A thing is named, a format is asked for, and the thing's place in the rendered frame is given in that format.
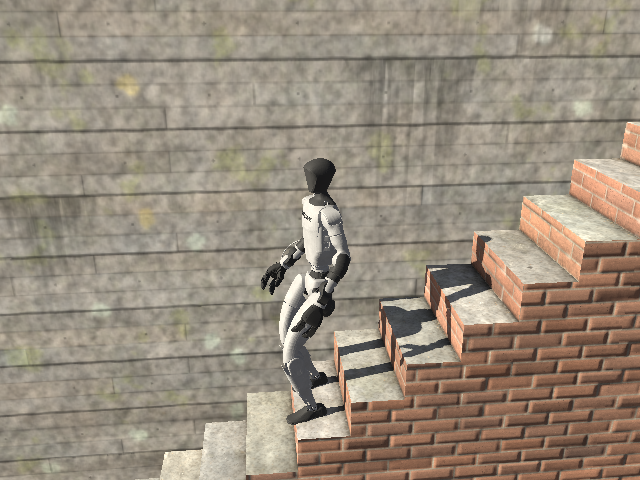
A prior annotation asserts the robot left hand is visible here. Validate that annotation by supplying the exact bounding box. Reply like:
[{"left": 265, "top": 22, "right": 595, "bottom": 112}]
[{"left": 291, "top": 304, "right": 325, "bottom": 338}]

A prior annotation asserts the robot right hand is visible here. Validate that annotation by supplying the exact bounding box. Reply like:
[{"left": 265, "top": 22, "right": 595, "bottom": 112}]
[{"left": 261, "top": 262, "right": 287, "bottom": 295}]

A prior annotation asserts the robot left forearm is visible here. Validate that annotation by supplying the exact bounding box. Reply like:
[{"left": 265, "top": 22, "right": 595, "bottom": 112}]
[{"left": 312, "top": 254, "right": 350, "bottom": 309}]

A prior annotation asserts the left robot upper arm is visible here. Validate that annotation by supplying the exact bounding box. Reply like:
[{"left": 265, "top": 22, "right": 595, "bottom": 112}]
[{"left": 320, "top": 207, "right": 351, "bottom": 266}]

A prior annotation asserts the robot right thigh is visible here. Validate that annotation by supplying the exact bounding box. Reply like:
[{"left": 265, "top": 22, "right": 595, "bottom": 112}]
[{"left": 279, "top": 274, "right": 308, "bottom": 346}]

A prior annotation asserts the robot torso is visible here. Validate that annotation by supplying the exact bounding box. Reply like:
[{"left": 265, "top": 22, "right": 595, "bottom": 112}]
[{"left": 302, "top": 193, "right": 339, "bottom": 296}]

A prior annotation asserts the robot right forearm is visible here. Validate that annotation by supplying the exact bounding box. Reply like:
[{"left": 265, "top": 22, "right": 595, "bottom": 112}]
[{"left": 280, "top": 236, "right": 305, "bottom": 269}]

